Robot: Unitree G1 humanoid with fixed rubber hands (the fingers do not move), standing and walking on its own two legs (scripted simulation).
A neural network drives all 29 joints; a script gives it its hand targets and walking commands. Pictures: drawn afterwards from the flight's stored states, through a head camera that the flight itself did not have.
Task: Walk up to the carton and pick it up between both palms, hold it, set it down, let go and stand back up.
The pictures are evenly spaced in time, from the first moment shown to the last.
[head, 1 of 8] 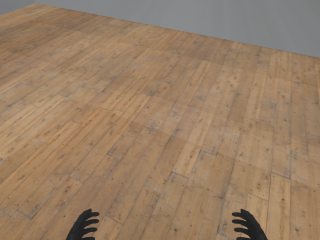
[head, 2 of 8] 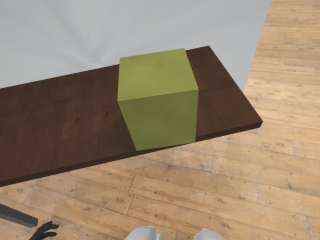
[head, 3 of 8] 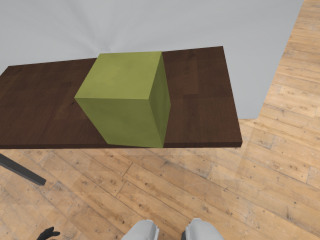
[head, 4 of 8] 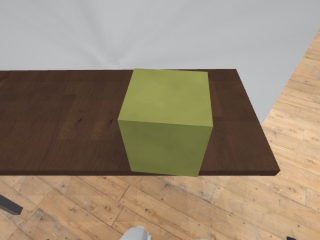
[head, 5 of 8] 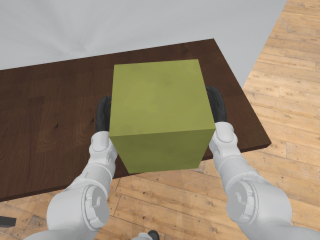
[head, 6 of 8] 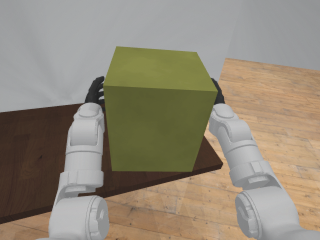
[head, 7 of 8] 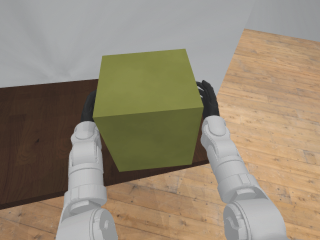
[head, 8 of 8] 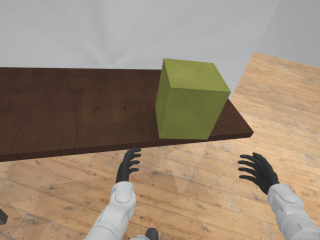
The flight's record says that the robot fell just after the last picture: yes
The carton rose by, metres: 0.23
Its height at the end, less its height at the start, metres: +0.00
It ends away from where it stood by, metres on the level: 0.02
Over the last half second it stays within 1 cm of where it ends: yes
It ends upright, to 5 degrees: yes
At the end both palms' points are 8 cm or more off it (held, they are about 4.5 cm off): yes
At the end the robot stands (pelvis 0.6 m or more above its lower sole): yes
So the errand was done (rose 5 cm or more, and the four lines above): yes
